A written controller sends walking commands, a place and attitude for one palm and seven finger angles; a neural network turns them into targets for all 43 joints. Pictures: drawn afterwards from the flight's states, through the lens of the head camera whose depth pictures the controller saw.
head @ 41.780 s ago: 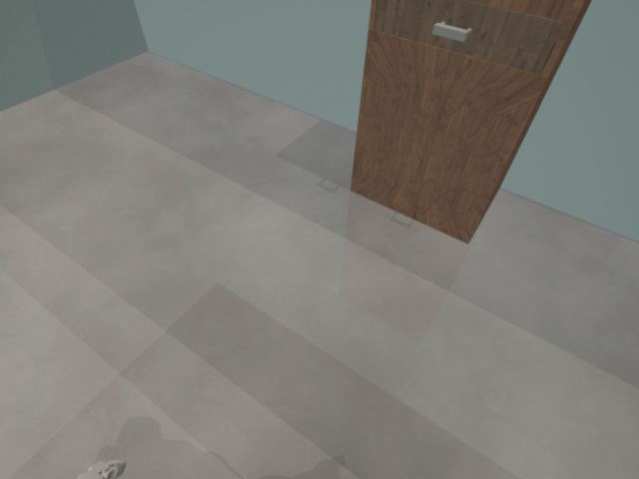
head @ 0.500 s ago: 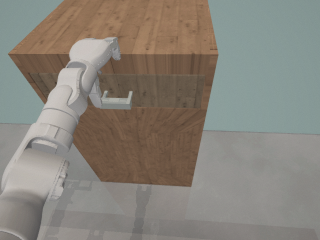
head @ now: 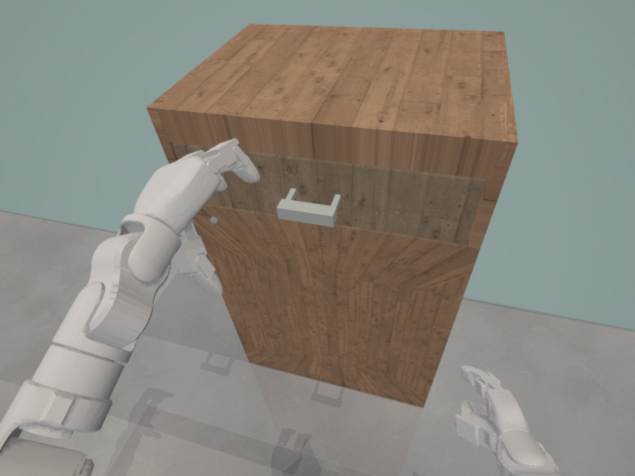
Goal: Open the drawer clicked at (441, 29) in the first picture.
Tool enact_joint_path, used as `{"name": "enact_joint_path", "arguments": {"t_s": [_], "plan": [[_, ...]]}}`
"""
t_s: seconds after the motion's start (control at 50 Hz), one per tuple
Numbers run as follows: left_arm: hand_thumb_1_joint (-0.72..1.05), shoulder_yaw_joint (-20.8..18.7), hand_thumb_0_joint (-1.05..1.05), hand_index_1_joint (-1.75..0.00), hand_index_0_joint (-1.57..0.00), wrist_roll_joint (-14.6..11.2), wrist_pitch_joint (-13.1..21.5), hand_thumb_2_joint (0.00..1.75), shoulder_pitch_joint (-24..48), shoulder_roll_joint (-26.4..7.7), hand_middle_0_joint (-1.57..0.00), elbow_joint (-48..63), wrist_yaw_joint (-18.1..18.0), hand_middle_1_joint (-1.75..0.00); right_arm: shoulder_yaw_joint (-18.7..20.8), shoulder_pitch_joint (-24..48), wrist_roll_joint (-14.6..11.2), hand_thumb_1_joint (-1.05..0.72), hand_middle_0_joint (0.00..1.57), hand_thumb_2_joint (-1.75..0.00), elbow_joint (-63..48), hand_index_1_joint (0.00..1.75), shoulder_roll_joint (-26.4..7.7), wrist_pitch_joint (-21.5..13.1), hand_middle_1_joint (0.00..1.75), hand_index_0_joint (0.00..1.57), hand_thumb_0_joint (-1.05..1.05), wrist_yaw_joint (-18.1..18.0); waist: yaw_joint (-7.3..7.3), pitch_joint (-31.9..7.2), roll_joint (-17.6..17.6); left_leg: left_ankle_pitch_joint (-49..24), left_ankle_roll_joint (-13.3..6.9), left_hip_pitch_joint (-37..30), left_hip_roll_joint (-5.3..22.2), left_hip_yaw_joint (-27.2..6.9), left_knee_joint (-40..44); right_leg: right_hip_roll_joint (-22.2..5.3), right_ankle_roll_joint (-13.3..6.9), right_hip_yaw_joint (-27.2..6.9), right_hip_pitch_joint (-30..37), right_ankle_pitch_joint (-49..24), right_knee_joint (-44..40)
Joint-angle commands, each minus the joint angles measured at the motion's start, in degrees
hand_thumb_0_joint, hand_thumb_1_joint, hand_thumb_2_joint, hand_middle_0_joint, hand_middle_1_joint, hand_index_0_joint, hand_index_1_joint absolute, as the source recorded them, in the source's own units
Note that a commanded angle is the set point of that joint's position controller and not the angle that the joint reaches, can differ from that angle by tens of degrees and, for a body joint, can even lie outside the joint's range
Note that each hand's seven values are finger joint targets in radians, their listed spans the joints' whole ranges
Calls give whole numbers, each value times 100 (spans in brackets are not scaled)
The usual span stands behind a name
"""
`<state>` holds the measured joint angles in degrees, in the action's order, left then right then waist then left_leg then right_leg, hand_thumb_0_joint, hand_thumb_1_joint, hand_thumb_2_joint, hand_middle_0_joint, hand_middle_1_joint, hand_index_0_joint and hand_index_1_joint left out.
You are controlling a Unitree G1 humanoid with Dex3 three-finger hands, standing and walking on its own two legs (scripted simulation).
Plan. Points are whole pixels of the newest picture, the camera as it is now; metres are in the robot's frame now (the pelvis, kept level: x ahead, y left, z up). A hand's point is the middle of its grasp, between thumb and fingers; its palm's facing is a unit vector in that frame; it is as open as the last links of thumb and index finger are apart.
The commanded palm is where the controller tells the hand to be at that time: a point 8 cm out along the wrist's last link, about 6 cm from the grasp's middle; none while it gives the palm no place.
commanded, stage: draw the hand back to the body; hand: left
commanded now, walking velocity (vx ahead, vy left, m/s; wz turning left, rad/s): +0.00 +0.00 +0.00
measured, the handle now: (310, 204) +0.54 +0.09 +0.04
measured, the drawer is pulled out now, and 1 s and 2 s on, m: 0.00 0.00 0.00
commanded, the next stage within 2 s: step back with the hand held close in 0.94 s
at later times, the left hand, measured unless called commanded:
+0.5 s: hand (126, 278) +0.22 +0.20 +0.22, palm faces +0.30 -0.90 -0.31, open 10.8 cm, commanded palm +0.17 +0.26 +0.23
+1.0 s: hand (67, 339) +0.16 +0.22 +0.22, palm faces +0.45 -0.84 -0.32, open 7.5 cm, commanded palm +0.11 +0.26 +0.23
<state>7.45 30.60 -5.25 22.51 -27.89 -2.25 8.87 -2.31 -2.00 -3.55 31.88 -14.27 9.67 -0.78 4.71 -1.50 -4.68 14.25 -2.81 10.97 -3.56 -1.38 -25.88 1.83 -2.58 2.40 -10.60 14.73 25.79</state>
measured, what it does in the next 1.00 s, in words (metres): stands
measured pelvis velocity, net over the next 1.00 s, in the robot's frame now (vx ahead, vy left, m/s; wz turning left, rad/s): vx -0.02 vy -0.02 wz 0.00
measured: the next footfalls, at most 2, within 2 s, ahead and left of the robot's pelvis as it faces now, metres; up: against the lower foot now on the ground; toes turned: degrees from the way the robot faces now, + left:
none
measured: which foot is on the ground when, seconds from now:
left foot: down 0.00-1.00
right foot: down 0.00-1.00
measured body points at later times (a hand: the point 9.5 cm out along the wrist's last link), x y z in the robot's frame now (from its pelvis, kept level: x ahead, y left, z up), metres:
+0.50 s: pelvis +0.00 -0.01 +0.00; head -0.02 -0.02 +0.45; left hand +0.20 +0.24 +0.24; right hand +0.17 -0.24 -0.09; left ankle -0.01 +0.09 -0.74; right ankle -0.01 -0.09 -0.74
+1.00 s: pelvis -0.02 -0.02 +0.00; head -0.06 -0.04 +0.45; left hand +0.13 +0.26 +0.24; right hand +0.18 -0.22 -0.07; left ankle -0.01 +0.09 -0.74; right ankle -0.01 -0.09 -0.74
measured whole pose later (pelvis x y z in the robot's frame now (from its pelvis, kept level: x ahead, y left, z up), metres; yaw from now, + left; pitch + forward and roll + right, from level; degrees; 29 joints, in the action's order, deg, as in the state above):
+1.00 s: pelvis -0.02 -0.02 +0.00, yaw +0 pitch -6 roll -1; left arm -19.5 -6.2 7.1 -24.4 -19.5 31.8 -5.8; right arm -2.7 -9.4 -0.5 36.8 -11.3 -7.6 -3.6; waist 4.0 0.9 -3.7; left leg 13.7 -1.1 6.6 -1.4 -2.2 -26.4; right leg 4.0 -4.0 3.2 -4.7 12.3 22.9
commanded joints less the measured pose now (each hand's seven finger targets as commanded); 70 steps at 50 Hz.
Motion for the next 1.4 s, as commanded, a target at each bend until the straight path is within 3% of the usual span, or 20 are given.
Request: {"name": "enact_joint_path", "arguments": {"t_s": [0.0, 0.04, 0.12, 0.16, 0.22, 0.26, 0.3, 0.32, 0.4, 0.62, 0.7, 0.78, 1.02, 1.04, 1.08, 1.12, 1.18, 1.2, 1.26, 1.38], "plan": [[-36, -1747, 0, -111, -29, -3248, 907, 36, 841, -67, -29, 2144, -804, -111, 21, 218, 125, -90, 20, -90, -870, 30, -388, -797, 30, 20, 0, -251, -276, -1345, 728, -1717, -1, -1218, 420, -44, 317, 0, 22, -141, 675, -1589, -400], [-29, -1898, 0, -107, -29, -3490, 1042, 39, 808, 23, -29, 2726, -970, -107, -11, 163, 195, -90, 20, -90, -803, 30, -351, -948, 30, 20, 0, -255, -310, -1338, 339, -2042, 142, -1211, 484, -82, 403, -62, 29, -97, 785, -1694, -396], [-15, -2141, 0, -98, -27, -3591, 1136, 45, 57, 61, -27, 2907, -1165, -98, -34, 155, 283, -90, 20, -90, -662, 30, -304, -1111, 30, 20, 0, -261, -261, -746, -73, -1752, 231, -895, 485, -70, 590, -99, -8, -82, 743, -1487, -546], [-8, -2278, 0, -93, -27, -3619, 1196, 48, -324, 32, -27, 3111, -1198, -93, -19, 145, 298, -90, 20, -90, -641, 30, -286, -1181, 30, 20, 0, -254, -240, -754, -214, -1729, 240, -831, 470, -49, 595, -109, -22, -96, 828, -1532, -553], [2, -2314, 0, -86, -26, -3697, 1281, 52, -1118, 117, -26, 3442, -1187, -86, 23, 191, 296, -90, 20, -90, -689, 30, -306, -1292, 30, 20, 0, -234, -206, -758, -2, -1877, 217, -793, 495, -42, 582, -118, 4, -91, 929, -1695, -550], [9, -2375, 0, -82, -26, -3710, 1344, 55, -1472, 118, -26, 3829, -1197, -82, 68, 172, 298, -90, 20, -90, -695, 30, -339, -1393, 30, 20, 0, -203, -202, -906, -131, -2094, 223, -849, 494, -35, 499, -122, 12, -109, 956, -1841, -493], [17, -2534, 0, -77, -25, -3721, 1389, 58, -2101, 40, -25, 4005, -1226, -77, 127, 174, 299, -90, 20, -90, -687, 30, -396, -1496, 30, 20, 0, -186, -165, -973, 269, -2269, 207, -821, 526, -63, 453, -110, 36, -91, 995, -1938, -463], [20, -2569, 0, -75, -25, -3726, 1397, 60, -2350, 48, -25, 4129, -1234, -75, 157, 152, 290, -90, 20, -90, -678, 30, -393, -1512, 30, 20, 0, -181, -180, -986, 214, -2285, 205, -830, 530, -18, 427, -143, 55, -115, 972, -1978, -449], [34, -2963, 0, -66, -24, -3751, 1446, 66, -3168, -146, -24, 4285, -1304, -66, 227, 132, 278, -90, 20, -90, -589, 30, -438, -1607, 30, 20, 0, -190, -161, -668, 237, -1799, 183, -552, 488, 12, 404, -157, 63, -145, 814, -1759, -514], [73, -3509, 0, -41, -21, -3793, 1617, 82, -4560, -316, -21, 4744, -1425, -41, 273, 60, 227, -90, 20, -90, -603, 30, -390, -1863, 30, 20, 0, -318, -126, -41, 36, -536, 167, -256, 448, -11, 404, -195, 76, -312, 334, -443, -802], [87, -3271, 0, -32, -20, -3712, 1602, 88, -3978, -186, -20, 4656, -1496, -32, 281, 98, 248, -90, 20, -90, -513, 30, -402, -1980, 30, 20, 0, -392, -232, 309, 137, -109, 111, -327, 408, -39, 316, -209, 105, -431, -69, 200, -1078], [90, -3232, 0, -30, -20, -3696, 1603, 90, -3867, -152, -20, 4518, -1561, -30, 263, 131, 276, -90, 20, -90, -464, 30, -354, -2024, 30, 20, 0, -415, -192, 281, 183, 41, 99, -331, 378, -70, 334, -273, 95, -463, -10, 521, -1114], [90, -3373, 0, -30, -20, -3703, 1595, 90, -4154, -223, -20, 4545, -1547, -30, 225, 154, 306, -90, 20, -90, -413, 30, -320, -2101, 30, 20, 0, -362, -81, 42, 100, -523, 126, -328, 422, -76, 393, -280, 79, -388, 371, -327, -874], [90, -4063, 0, -30, -20, -3629, 1790, 90, -3888, -772, -20, 4747, -1572, -30, 282, -190, 245, -90, 20, -90, -619, 30, -536, -1954, 30, 20, 0, -311, -365, 208, 384, -326, -14, -99, 506, -357, 42, -628, 90, -1120, -368, -253, -1186], [90, -3627, 0, -30, -20, -3545, 1823, 90, -4456, -299, -20, 4296, -1529, -30, 303, -252, 239, -90, 20, -90, -538, 30, -456, -1769, 30, 20, 0, -255, -430, 101, 887, -293, 7, -28, 453, -341, -492, -1008, -1, -1285, -577, -123, -1330], [90, -3594, 0, -30, -20, -3505, 1926, 90, -4569, -319, -20, 4439, -1547, -30, 335, -329, 212, -90, 20, -90, -570, 30, -459, -1706, 30, 20, 0, -235, -470, -140, 583, -404, 42, 96, 491, -324, -661, -1216, -125, -1213, -460, -609, -1062], [90, -3718, 0, -30, -20, -3490, 1965, 90, -4857, -441, -20, 4742, -1604, -30, 394, -422, 187, -90, 20, -90, -683, 30, -497, -1595, 30, 20, 0, -229, -502, -507, 473, -838, 61, 149, 595, -328, -464, -1141, -75, -996, -213, -1150, -615], [90, -3825, 0, -30, -20, -3485, 1996, 90, -4886, -554, -20, 4907, -1623, -30, 415, -365, 203, -90, 20, -90, -703, 30, -528, -1594, 30, 20, 0, -260, -490, -569, 182, -1208, 51, 56, 658, -365, -344, -1049, -34, -878, -235, -1464, -432], [90, -3967, 0, -30, -20, -3472, 1989, 90, -5167, -625, -20, 5096, -1663, -30, 451, -374, 197, -90, 20, -90, -850, 30, -563, -1503, 30, 20, 0, -278, -461, -770, 183, -2062, -4, 442, 942, -690, -29, -677, 125, -605, 217, -1852, 100], [90, -4165, 0, -30, -20, -3473, 2020, 90, -5481, -714, -20, 5306, -1696, -30, 498, -493, 212, -90, 20, -90, -986, 30, -595, -1458, 30, 20, 0, -257, -477, -894, 70, -1805, 29, 978, 1002, -766, -63, -672, 64, -675, 349, -1691, 379]]}}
